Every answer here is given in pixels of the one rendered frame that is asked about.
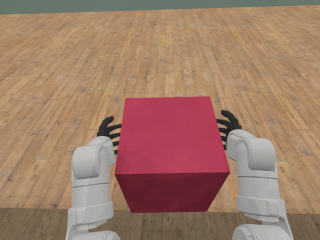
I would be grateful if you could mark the carton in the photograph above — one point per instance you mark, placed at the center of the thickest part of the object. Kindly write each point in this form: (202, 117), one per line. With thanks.
(170, 155)

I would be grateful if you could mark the robot left upper arm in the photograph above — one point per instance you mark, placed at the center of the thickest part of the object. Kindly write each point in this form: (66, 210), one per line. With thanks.
(98, 235)

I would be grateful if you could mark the robot left forearm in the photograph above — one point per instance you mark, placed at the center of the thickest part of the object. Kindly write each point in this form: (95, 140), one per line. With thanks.
(90, 193)

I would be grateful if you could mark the robot left hand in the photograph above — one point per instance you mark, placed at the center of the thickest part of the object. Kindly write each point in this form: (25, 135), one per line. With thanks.
(104, 131)

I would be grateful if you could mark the robot right forearm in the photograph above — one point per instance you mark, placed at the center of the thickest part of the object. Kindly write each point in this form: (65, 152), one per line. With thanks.
(258, 187)

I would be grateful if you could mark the robot right hand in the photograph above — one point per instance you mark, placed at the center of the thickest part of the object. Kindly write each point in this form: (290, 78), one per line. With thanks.
(232, 124)

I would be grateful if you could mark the robot right upper arm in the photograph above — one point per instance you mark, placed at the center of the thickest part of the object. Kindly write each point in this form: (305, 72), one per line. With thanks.
(259, 232)

